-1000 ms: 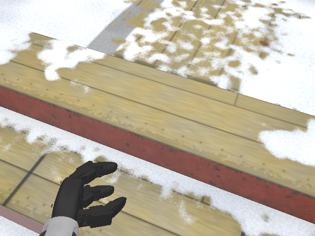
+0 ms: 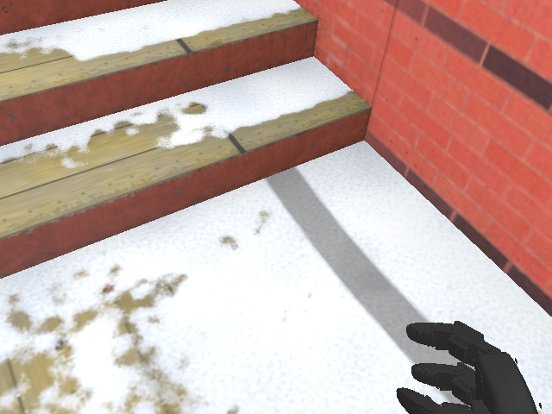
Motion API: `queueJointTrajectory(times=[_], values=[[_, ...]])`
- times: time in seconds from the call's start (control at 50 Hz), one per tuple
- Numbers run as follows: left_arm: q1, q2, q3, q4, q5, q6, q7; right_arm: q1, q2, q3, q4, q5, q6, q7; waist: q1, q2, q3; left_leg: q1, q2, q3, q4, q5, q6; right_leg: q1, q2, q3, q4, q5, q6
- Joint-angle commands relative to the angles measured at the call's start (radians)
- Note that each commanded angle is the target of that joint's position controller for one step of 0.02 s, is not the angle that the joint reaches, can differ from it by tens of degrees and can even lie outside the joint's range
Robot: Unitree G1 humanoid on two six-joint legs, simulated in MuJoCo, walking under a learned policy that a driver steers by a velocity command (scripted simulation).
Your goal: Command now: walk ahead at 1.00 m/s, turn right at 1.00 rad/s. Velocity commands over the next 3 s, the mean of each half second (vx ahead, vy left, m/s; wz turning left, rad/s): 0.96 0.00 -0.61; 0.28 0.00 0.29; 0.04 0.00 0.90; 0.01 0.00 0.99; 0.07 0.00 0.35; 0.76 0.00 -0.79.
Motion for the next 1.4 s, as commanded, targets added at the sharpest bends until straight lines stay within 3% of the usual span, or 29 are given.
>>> queueJointTrajectory(times=[0.02,0.06,0.1,0.14,0.16,0.18,0.2,0.22,0.26,0.3,0.44,0.48,0.52,0.56,0.58,0.6,0.62,0.66,0.7,0.76,0.84,1.0,1.02,1.04,1.06,1.08,1.12,1.18,1.4], values=[[-0.213,0.107,0.021,-0.129,-0.009,-0.053,0.002,0.018,-0.152,-0.032,-0.043,0.015,0.026,0.013,-0.071,0.137,0.116,0.530,0.008,0.113,-0.554,0.274,-0.020,-0.468,-0.115,0.196,-0.402,0.311,-0.074],[-0.172,0.162,0.041,-0.123,-0.021,-0.046,-0.001,0.064,-0.123,-0.027,-0.010,0.044,0.029,0.028,-0.055,0.010,0.005,0.764,-0.042,0.133,-0.683,0.425,-0.010,-0.374,-0.155,0.216,-0.388,0.430,-0.061],[-0.123,0.187,0.056,-0.126,-0.020,-0.039,-0.003,0.061,-0.183,-0.046,0.015,0.057,0.029,0.013,-0.047,-0.021,-0.026,0.758,-0.097,0.133,-0.864,0.323,-0.013,-0.113,-0.170,0.246,-0.246,0.665,-0.020],[-0.138,0.212,0.065,-0.130,-0.002,-0.040,-0.016,0.224,-0.269,-0.089,0.056,0.069,0.016,-0.019,-0.152,-0.044,-0.114,0.909,-0.110,0.152,-1.000,0.268,-0.019,0.025,-0.187,0.253,0.100,0.872,0.035],[-0.158,0.161,0.053,-0.153,0.007,-0.050,-0.021,0.413,-0.327,-0.121,0.115,0.048,0.005,-0.035,-0.217,-0.008,-0.207,1.136,-0.040,0.115,-0.953,0.203,0.005,-0.077,-0.180,0.221,0.366,0.736,0.063],[-0.152,-0.013,0.007,-0.185,0.031,-0.057,-0.014,0.533,-0.341,-0.126,0.152,0.009,-0.005,-0.040,-0.204,0.179,-0.231,1.331,0.168,-0.088,-0.877,0.096,0.014,-0.320,-0.146,0.155,0.673,-0.070,0.060],[0.017,-0.039,-0.017,-0.240,-0.038,-0.056,-0.011,0.428,-0.437,-0.144,0.140,-0.028,-0.008,-0.025,-0.065,0.505,-0.372,1.436,0.387,-0.717,-1.116,0.062,0.162,-0.555,-0.096,0.054,0.925,-0.105,0.104],[-0.064,0.043,-0.011,-0.203,0.003,-0.038,0.000,0.304,-0.311,-0.137,0.107,-0.009,-0.002,-0.011,-0.082,0.274,-0.254,1.296,0.334,-0.714,-1.196,-0.194,0.209,-0.642,-0.190,0.015,0.957,0.024,0.090],[-0.243,0.056,-0.008,-0.237,0.026,-0.025,-0.027,0.260,-0.217,-0.110,0.153,0.008,-0.012,0.002,-0.080,0.062,-0.029,1.005,0.236,-0.430,-1.215,-0.085,0.185,-0.608,-0.247,0.012,0.879,0.119,0.100],[-0.287,0.019,-0.020,-0.285,0.025,-0.007,-0.052,0.342,-0.201,-0.100,0.244,0.012,-0.030,0.001,-0.042,0.087,0.063,0.886,0.185,-0.265,-1.223,0.136,0.155,-0.600,-0.253,0.047,0.798,0.069,0.105],[-0.476,-0.017,-0.070,-0.360,0.024,-0.003,-0.088,0.368,-0.226,-0.089,0.346,0.051,-0.039,0.015,-0.009,0.093,0.182,0.707,0.058,0.170,-1.420,0.700,0.092,-0.351,-0.225,-0.156,0.180,0.341,0.103],[-0.449,-0.025,-0.074,-0.334,0.024,-0.016,-0.079,0.437,-0.277,-0.095,0.390,0.065,-0.044,0.017,-0.005,0.118,0.157,0.743,0.064,0.198,-1.372,1.005,0.087,-0.155,-0.171,-0.227,0.074,0.402,0.084],[-0.271,0.021,-0.056,-0.262,0.041,-0.022,-0.059,0.454,-0.331,-0.103,0.406,0.079,-0.037,0.002,0.078,0.171,0.047,0.820,0.068,0.215,-1.117,1.231,0.068,0.057,-0.117,-0.234,-0.003,0.402,0.055],[-0.013,0.099,-0.024,-0.167,0.078,-0.028,-0.030,0.420,-0.332,-0.103,0.380,0.093,-0.028,-0.013,0.192,0.174,-0.103,0.695,-0.004,0.224,-0.639,0.905,0.034,0.398,-0.258,-0.089,-0.083,0.627,0.012],[-0.004,0.171,-0.017,-0.161,0.076,-0.032,-0.018,0.482,-0.212,-0.086,0.346,0.071,-0.016,-0.013,0.100,-0.090,-0.194,0.491,-0.153,0.247,-0.224,-0.226,0.022,0.581,-0.552,0.189,0.062,1.352,-0.019],[0.028,0.173,-0.004,-0.181,0.035,-0.032,-0.012,0.615,-0.218,-0.083,0.336,0.114,0.006,-0.025,0.062,-0.122,-0.459,0.381,-0.178,-0.016,0.016,-0.284,0.032,0.770,-0.729,0.440,0.104,1.734,-0.164],[-0.064,0.147,0.006,-0.197,-0.009,-0.023,-0.003,0.555,-0.261,-0.082,0.327,0.096,0.017,-0.033,0.058,-0.042,-0.445,0.365,-0.130,-0.009,-0.019,-0.150,0.030,0.658,-0.671,0.392,-0.011,1.467,-0.189],[-0.182,0.008,-0.035,-0.178,-0.006,-0.025,0.007,0.423,-0.237,-0.076,0.319,0.063,0.030,-0.019,-0.006,0.049,-0.129,0.338,-0.066,0.049,-0.199,-0.079,0.009,0.333,-0.566,0.225,-0.163,1.098,-0.131],[-0.155,-0.021,-0.046,-0.148,-0.009,-0.037,0.011,0.442,-0.199,-0.071,0.337,0.035,0.064,-0.004,-0.043,0.048,-0.029,0.450,-0.050,0.048,-0.318,-0.070,-0.010,0.124,-0.544,0.109,-0.252,1.135,-0.084],[-0.174,0.030,-0.026,-0.131,-0.008,-0.051,0.006,0.420,-0.170,-0.081,0.313,0.025,0.088,0.006,-0.088,-0.006,-0.033,0.493,-0.063,0.099,-0.407,0.022,-0.006,0.027,-0.512,-0.038,-0.290,1.140,-0.048],[-0.227,0.014,-0.027,-0.128,-0.010,-0.043,0.011,0.280,-0.153,-0.079,0.253,0.034,0.096,0.023,-0.076,-0.096,-0.001,0.538,-0.044,0.152,-0.646,0.277,0.024,-0.037,-0.441,-0.231,-0.311,0.938,0.021],[-0.179,0.087,0.011,-0.115,-0.011,0.020,0.038,0.221,-0.207,-0.107,0.175,0.012,0.084,0.050,-0.042,-0.006,0.026,0.608,-0.091,0.201,-0.954,0.169,0.103,0.106,-0.514,-0.281,-0.005,0.737,0.094],[-0.138,0.093,0.014,-0.108,-0.002,0.031,0.036,0.302,-0.236,-0.119,0.195,0.008,0.067,0.041,-0.070,0.088,-0.013,0.718,-0.088,0.133,-1.034,0.322,0.134,0.062,-0.466,-0.304,0.180,0.647,0.136],[-0.091,0.069,0.007,-0.146,0.016,0.040,0.031,0.351,-0.368,-0.150,0.184,0.010,0.058,0.025,-0.052,0.294,-0.040,0.851,0.137,-0.193,-1.026,0.820,0.203,-0.139,-0.357,-0.342,0.459,0.164,0.193],[-0.102,0.020,-0.008,-0.196,0.012,0.063,0.028,0.355,-0.445,-0.181,0.168,0.044,0.076,0.016,-0.044,0.422,-0.149,0.966,0.276,-0.572,-1.157,0.887,0.398,-0.351,-0.162,-0.193,0.671,-0.328,0.230],[-0.147,0.042,-0.013,-0.189,0.034,0.068,0.021,0.362,-0.413,-0.182,0.154,0.069,0.095,0.015,-0.072,0.200,-0.144,0.967,0.249,-0.490,-1.178,0.650,0.385,-0.392,-0.231,-0.058,0.705,-0.272,0.233],[-0.249,0.045,-0.011,-0.198,0.011,0.066,0.016,0.246,-0.334,-0.160,0.150,0.056,0.128,0.007,-0.026,0.079,0.038,0.785,0.123,-0.335,-1.219,0.375,0.288,-0.404,-0.276,-0.045,0.572,-0.087,0.232],[-0.229,0.046,-0.012,-0.182,0.027,0.091,0.021,0.207,-0.306,-0.152,0.134,0.055,0.130,0.008,-0.011,0.103,0.002,0.733,0.037,-0.272,-1.205,0.407,0.217,-0.313,-0.253,-0.058,0.496,0.000,0.240],[-0.332,0.082,-0.010,-0.199,-0.001,0.082,0.031,0.251,-0.372,-0.192,0.169,0.043,0.131,0.003,-0.069,0.179,0.009,0.772,-0.027,-0.493,-1.226,0.000,0.167,-0.304,-0.194,0.028,0.202,0.047,0.230]])
Next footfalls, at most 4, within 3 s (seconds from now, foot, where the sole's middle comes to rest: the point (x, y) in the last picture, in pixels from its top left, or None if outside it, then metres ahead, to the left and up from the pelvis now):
0.18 left None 0.34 0.20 -0.75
0.56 right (311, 350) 0.69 -0.09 -0.75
1.02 left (249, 288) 0.87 0.07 -0.75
1.54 right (314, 283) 0.90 -0.11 -0.75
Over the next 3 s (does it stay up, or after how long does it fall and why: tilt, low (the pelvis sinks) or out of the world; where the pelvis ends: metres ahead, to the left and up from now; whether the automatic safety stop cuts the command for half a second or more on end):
stays up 1.03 0.15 0.00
